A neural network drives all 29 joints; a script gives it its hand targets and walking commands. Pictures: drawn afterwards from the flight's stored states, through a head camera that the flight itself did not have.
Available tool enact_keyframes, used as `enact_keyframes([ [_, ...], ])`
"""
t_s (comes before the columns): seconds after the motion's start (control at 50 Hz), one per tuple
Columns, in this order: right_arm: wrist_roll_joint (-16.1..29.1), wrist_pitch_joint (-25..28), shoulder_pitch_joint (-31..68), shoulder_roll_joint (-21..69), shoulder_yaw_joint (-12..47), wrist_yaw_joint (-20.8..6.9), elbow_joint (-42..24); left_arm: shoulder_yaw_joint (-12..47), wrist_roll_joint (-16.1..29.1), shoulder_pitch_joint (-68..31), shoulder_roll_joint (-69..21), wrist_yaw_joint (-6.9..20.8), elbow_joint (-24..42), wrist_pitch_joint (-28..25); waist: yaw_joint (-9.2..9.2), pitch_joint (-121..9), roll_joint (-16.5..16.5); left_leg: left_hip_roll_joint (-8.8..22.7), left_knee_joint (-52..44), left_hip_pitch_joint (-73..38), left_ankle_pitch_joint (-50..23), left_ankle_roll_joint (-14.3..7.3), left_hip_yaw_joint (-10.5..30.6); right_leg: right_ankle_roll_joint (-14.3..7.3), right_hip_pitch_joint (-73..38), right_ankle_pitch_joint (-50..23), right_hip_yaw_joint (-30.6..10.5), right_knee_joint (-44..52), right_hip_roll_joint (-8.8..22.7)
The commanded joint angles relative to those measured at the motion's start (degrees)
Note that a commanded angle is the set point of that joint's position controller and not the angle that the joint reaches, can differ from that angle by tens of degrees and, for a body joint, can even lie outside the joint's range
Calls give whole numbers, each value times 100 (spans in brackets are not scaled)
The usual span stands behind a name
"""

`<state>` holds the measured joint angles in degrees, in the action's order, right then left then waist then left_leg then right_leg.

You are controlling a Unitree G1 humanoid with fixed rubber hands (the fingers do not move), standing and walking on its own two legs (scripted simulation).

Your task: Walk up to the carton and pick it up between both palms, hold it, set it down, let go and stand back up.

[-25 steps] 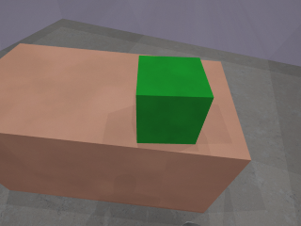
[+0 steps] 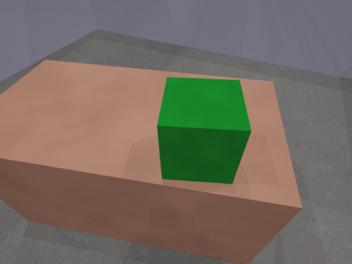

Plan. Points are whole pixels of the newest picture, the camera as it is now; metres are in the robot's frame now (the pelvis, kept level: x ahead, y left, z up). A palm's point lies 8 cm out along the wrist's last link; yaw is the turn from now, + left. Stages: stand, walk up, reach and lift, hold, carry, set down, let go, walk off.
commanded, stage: walk up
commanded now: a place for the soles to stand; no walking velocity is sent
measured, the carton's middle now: (199, 130) +0.50 -0.05 +0.01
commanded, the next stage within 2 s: none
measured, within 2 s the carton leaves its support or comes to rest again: neither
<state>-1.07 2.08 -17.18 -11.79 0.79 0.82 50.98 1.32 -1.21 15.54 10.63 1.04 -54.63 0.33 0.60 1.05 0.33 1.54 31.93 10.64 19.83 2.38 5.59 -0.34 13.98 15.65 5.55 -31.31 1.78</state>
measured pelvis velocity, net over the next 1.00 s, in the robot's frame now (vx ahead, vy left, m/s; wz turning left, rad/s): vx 0.04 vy -0.05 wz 0.08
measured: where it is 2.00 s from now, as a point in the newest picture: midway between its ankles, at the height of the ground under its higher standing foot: outside the picture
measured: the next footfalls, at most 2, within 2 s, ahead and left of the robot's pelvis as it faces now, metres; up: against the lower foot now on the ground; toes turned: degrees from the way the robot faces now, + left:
left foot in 1.24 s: +0.16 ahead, +0.07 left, +0.00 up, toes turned +9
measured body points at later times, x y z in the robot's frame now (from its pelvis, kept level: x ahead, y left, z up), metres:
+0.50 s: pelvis +0.01 +0.01 +0.00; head +0.01 +0.02 +0.45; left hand +0.05 +0.26 -0.15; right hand +0.07 -0.23 -0.14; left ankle -0.03 +0.15 -0.73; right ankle +0.01 -0.12 -0.73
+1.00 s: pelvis +0.04 -0.05 +0.00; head +0.05 -0.04 +0.45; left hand +0.04 +0.22 -0.15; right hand +0.06 -0.31 -0.14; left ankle -0.01 +0.11 -0.69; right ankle +0.02 -0.12 -0.73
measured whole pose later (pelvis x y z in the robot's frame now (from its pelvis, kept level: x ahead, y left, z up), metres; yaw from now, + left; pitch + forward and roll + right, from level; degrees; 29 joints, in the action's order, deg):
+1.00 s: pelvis +0.04 -0.05 +0.00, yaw +4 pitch -2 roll +0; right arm -2.0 -1.3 -20.9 -13.5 0.4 2.5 54.3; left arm -0.3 -1.4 17.7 15.0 0.3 -53.8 -0.3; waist 0.7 3.3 -1.0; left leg 1.4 54.1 19.3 33.6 0.2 4.1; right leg -4.2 9.9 19.9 9.6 -31.5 -0.2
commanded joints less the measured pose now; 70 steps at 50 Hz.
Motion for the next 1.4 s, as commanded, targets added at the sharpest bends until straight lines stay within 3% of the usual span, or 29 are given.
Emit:
enact_keyframes([
  [0.0, -11, 74, -204, -597, -127, 61, -302, -248, 2, 246, 967, -53, 255, -124, 8, -109, -68, 163, -284, 352, -1406, -432, 42, -358, -500, -1034, -720, 597, 570],
  [0.12, 7, 41, -123, -688, -129, 56, -258, -242, -4, 110, 956, -64, 265, -93, -1, 131, 139, 220, -297, 414, -1727, -451, 101, -359, -436, -1306, -550, 413, 485],
  [0.36, 33, 5, -47, -845, -139, 64, -206, -222, -7, 96, 981, -91, 182, -60, 24, 7, 186, 305, -380, 353, -1941, -518, 257, -267, -599, -1301, -360, 214, 359],
  [0.66, 15, -23, -109, -823, -82, 59, -52, -205, 21, 195, 1090, -109, 8, -33, 10, 280, 51, 198, -492, 505, -1228, -497, 232, -333, -542, -627, -531, 495, 442],
  [0.68, -43, 0, -443, -974, -156, 91, -83, -298, -93, 90, 1317, -78, 60, 9, -85, 286, -122, 393, -501, 303, -1012, -695, 648, -231, -249, -62, -230, 4, 275],
  [0.72, -28, -11, -693, -1453, -338, 143, -22, -223, -178, -131, 1052, -48, 237, 76, -189, 505, 554, 1151, -1118, -21, -334, -1197, 1851, 20, 727, 959, -39, -652, -52],
  [0.76, -36, -55, -736, -1576, -405, 201, 4, -197, -194, -251, 965, -45, 388, 81, -283, 896, 789, 1602, -1337, -186, -80, -1522, 2381, 76, 1488, 1562, -157, -868, 10],
  [0.8, -71, -76, -473, -1479, -385, 217, -90, -206, -155, -96, 938, -29, 425, 26, -161, 878, 1073, 1492, -1160, -44, -349, -1450, 2059, 66, 1323, 1339, -288, -618, 95],
  [0.84, -102, -78, 6, -1278, -306, 169, -241, -250, -110, 545, 968, -23, 278, -93, 209, 487, 964, 939, -394, 571, -1275, -1011, 1156, -26, -85, -84, -398, 402, 152],
  [0.86, -90, -56, 178, -1033, -219, 114, -346, -336, -102, 880, 1171, -39, 195, -152, 379, 206, 600, 471, 424, 1227, -1677, -673, 487, -162, -1125, -702, -825, 778, 439],
  [0.88, -90, -38, 231, -587, -90, 80, -466, -479, -65, 1318, 1641, -65, 91, -170, 550, -188, -528, -237, 1722, 2009, -631, -312, -247, -463, -1957, -1043, -1968, 1345, 1204],
  [0.9, -78, -81, 136, -413, -60, 129, -508, -475, 12, 1397, 1771, -101, 33, -121, 537, -59, -733, -443, 2246, 2415, 1751, -217, -549, -841, -1936, -1191, -2634, 1606, 1852],
  [0.92, -104, -157, 213, -461, -93, 208, -481, -472, 8, 1383, 1682, -124, 11, -70, 511, 202, -542, -176, 2662, 2537, 2126, -247, -302, -1081, -1649, -843, -2888, 1723, 2130],
  [0.94, -115, -170, 251, -511, -96, 243, -412, -424, 25, 1321, 1487, -143, 58, -41, 470, 503, -301, 5, 2893, 2635, 1867, -296, -222, -1003, -1489, -1216, -2568, 1680, 2032],
  [0.98, -123, -87, 185, -427, -62, 177, -351, -300, -17, 1099, 1154, -208, 129, -44, 248, 707, -224, 173, 2710, 2542, 1135, -289, -131, -717, -1389, -3101, -1592, 1316, 1607],
  [1.0, -95, -52, 134, -359, -61, 136, -343, -256, -48, 965, 1034, -233, 143, -67, 128, 632, -309, 224, 2444, 2275, 852, -295, -209, -614, -1261, -3595, -1278, 1231, 1455],
  [1.08, -62, -122, 78, -249, -12, 81, -226, -158, -9, 526, 877, -236, 240, -132, -85, 348, -594, 134, 1576, 1231, -163, -266, -667, -534, -664, -3949, -469, 1141, 1151],
  [1.14, -7, -161, 328, -291, -25, 138, -184, -135, 1, 493, 961, -219, 211, -121, -76, 209, -736, -64, 923, 597, -835, -315, -958, -504, -434, -4324, -318, 791, 1067],
  [1.18, 5, -172, 295, -335, -30, 177, -70, -132, 39, 514, 1013, -203, 192, -93, -139, 149, -673, -98, 371, 121, -1405, -424, -940, -400, -159, -3963, -416, 588, 1130],
  [1.22, -25, -158, 223, -572, -72, 204, 12, -71, 78, 591, 945, -181, 148, -63, -204, 146, -474, 187, -147, -423, -2305, -584, -592, -188, 214, -2901, -562, 518, 1083],
  [1.24, -35, -155, 285, -732, -90, 207, 12, -15, 115, 785, 820, -177, 118, -52, -151, 45, -318, 650, -140, -576, -2781, -745, -200, -59, 312, -1894, -599, 498, 995],
  [1.28, 40, -194, 590, -796, -70, 178, 68, 86, 110, 1132, 523, -203, -42, -12, 28, 192, -36, 1015, -352, -355, -2204, -1033, 213, 65, 313, -18, -622, 720, 667],
  [1.3, 129, -204, 758, -767, -48, 158, 127, 105, 104, 1077, 500, -230, -101, 8, 55, 307, 106, 996, -471, 33, -1835, -1071, 264, 40, 119, 188, -648, 910, 588],
  [1.34, 153, -175, 751, -597, 27, 121, 276, 19, 81, 781, 714, -228, -129, -15, -68, 447, 53, 716, -686, 413, -1377, -880, 2, -153, -225, 20, -612, 1119, 654],
  [1.38, 115, -118, 749, -559, 63, 126, 387, 6, 92, 766, 717, -180, -195, -73, -73, 391, 144, 634, -712, 182, -1511, -769, -117, -229, -146, -150, -562, 1120, 650],
])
